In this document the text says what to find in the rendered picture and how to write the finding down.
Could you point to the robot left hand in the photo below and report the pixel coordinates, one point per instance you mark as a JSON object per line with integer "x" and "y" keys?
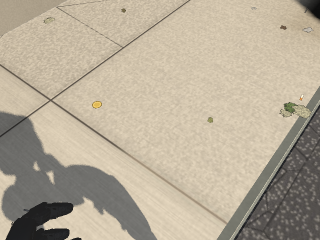
{"x": 24, "y": 228}

